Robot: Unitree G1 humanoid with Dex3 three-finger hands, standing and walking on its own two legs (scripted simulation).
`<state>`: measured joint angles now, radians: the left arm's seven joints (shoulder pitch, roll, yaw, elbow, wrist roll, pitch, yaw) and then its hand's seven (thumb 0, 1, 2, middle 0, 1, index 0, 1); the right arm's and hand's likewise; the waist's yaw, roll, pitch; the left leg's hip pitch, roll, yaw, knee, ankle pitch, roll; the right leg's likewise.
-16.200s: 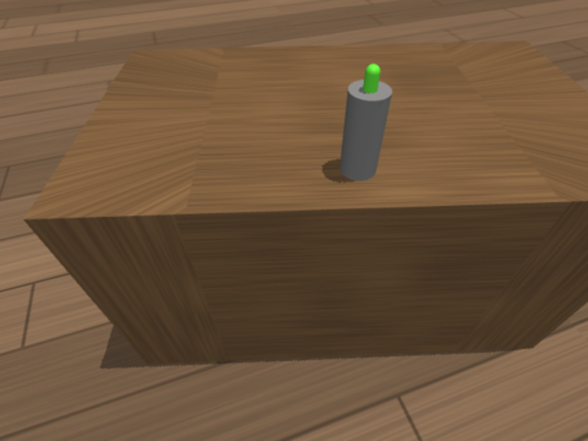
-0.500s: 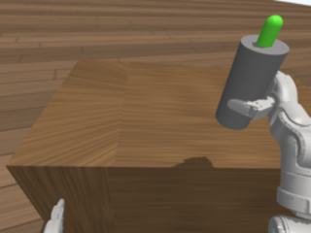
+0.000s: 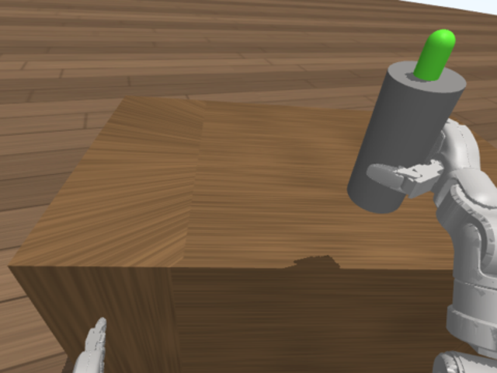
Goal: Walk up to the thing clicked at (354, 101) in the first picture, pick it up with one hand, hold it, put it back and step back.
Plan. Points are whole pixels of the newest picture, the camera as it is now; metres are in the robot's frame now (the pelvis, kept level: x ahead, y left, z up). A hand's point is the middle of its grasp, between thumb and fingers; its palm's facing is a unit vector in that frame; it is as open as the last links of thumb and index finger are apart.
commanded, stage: hold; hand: right
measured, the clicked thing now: (401, 129) +0.33 -0.16 +0.31
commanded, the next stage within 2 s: crouch in 1.70 s
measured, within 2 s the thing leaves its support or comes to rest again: neither
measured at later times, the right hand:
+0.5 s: hand (393, 140) +0.34 -0.16 +0.29, palm faces +0.15 +0.99 -0.04, open 11.3 cm
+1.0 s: hand (395, 151) +0.34 -0.17 +0.27, palm faces +0.17 +0.98 -0.04, open 11.3 cm
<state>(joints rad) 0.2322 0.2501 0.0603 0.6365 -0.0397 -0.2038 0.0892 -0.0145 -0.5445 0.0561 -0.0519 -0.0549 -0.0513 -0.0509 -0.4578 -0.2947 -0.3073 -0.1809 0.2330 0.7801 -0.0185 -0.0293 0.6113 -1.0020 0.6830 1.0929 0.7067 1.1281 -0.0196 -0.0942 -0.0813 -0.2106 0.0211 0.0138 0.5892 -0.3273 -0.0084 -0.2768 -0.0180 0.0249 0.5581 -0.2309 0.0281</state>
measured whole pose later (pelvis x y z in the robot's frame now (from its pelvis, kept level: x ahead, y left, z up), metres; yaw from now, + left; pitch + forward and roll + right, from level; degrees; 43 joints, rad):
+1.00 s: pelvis +0.00 +0.00 +0.00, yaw +0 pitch -3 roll +0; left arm 0.23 0.25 0.08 0.64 -0.04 -0.22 0.09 -0.01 -0.54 0.05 -0.05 -0.06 -0.06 -0.05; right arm -0.47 -0.30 -0.31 -0.15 0.23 0.80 -0.02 -0.03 0.61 -1.00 0.68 1.10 0.70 1.13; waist -0.02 -0.10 -0.08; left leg -0.21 0.02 0.01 0.59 -0.33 -0.01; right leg -0.28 -0.02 0.02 0.56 -0.23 0.03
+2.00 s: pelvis +0.00 +0.00 +0.00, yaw +0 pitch -3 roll +0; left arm 0.24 0.26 0.09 0.64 -0.04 -0.22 0.09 -0.01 -0.53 0.06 -0.05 -0.05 -0.05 -0.05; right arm -0.48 -0.28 -0.32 -0.14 0.24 0.79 -0.03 -0.03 0.61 -1.01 0.68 1.10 0.70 1.13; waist -0.02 -0.10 -0.08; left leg -0.22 0.02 0.01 0.59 -0.33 -0.01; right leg -0.27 -0.02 0.02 0.55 -0.23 0.03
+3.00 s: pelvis +0.00 -0.01 +0.00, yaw +2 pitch +3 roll +0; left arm 0.26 0.22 0.06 0.58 -0.01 -0.22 0.10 -0.01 -0.52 0.05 -0.06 -0.05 -0.06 -0.04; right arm -0.62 -0.35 -0.34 0.60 0.12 0.13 -0.02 -0.03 0.61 -1.00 0.69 1.09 0.71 1.12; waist 0.05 -0.02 -0.03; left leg -0.35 0.00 -0.02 0.62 -0.32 -0.01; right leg -0.41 -0.04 0.00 0.61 -0.25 0.02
